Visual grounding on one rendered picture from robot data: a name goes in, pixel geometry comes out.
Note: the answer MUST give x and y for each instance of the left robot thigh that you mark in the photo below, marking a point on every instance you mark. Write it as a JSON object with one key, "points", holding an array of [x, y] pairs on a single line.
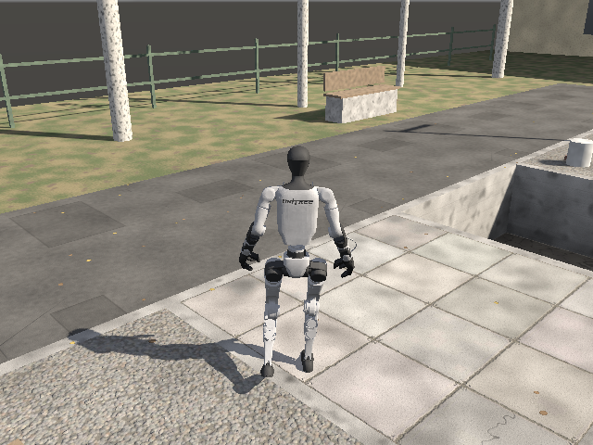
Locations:
{"points": [[273, 274]]}

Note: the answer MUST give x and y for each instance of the right robot forearm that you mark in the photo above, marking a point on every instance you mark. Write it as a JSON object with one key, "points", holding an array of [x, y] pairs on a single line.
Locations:
{"points": [[342, 246]]}

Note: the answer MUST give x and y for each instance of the robot left hand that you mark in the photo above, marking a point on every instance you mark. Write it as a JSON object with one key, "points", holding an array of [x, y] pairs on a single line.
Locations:
{"points": [[252, 257]]}

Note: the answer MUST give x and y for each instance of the left robot upper arm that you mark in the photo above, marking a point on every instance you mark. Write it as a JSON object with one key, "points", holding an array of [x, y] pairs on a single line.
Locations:
{"points": [[268, 195]]}

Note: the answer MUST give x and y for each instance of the humanoid robot head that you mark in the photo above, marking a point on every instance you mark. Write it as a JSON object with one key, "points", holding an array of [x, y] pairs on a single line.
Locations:
{"points": [[298, 161]]}

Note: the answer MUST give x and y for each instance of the robot right hand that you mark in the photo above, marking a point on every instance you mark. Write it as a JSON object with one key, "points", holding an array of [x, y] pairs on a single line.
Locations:
{"points": [[342, 264]]}

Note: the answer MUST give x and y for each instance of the right robot upper arm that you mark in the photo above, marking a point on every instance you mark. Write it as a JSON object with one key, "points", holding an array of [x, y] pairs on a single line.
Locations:
{"points": [[326, 196]]}

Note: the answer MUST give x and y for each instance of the left robot forearm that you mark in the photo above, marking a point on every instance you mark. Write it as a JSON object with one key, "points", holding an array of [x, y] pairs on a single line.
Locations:
{"points": [[250, 242]]}

